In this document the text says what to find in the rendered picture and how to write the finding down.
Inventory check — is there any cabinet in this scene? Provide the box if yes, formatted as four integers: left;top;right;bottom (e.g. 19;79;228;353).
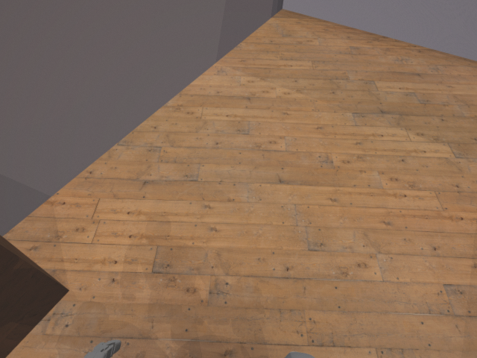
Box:
0;235;69;358

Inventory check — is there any left robot hand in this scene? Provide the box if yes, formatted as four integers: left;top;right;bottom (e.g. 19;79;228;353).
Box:
84;340;121;358

